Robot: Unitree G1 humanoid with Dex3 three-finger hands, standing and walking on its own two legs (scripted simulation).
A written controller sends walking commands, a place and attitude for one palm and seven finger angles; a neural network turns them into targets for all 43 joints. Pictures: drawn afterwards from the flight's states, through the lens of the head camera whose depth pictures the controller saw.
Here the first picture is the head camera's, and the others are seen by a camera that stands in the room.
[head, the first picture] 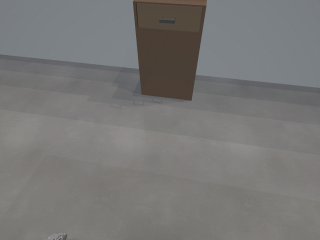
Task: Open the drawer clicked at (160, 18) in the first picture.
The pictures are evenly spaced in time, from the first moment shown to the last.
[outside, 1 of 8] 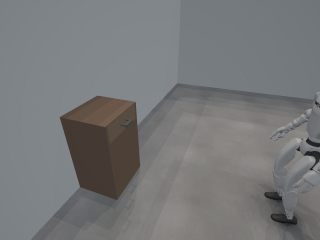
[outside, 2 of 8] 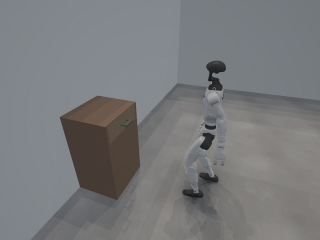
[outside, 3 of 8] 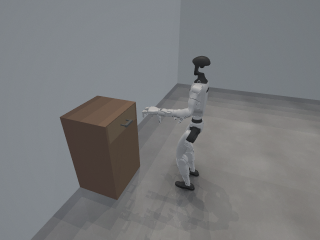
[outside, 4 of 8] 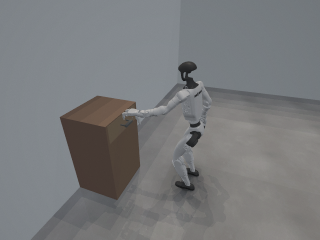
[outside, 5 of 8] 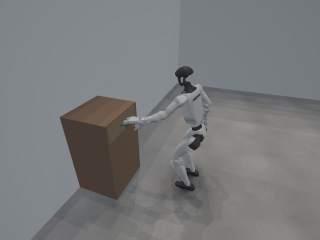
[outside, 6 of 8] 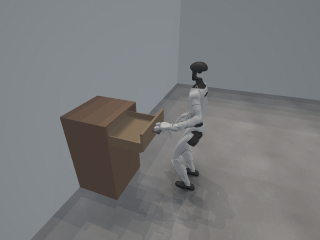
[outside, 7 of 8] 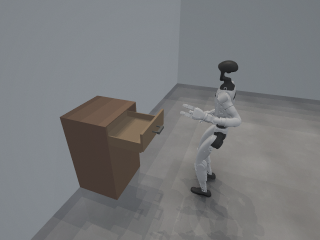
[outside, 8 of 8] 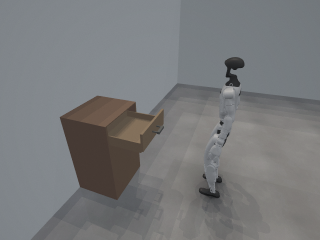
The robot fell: no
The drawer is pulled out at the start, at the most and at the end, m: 0.00 0.30 0.30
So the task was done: yes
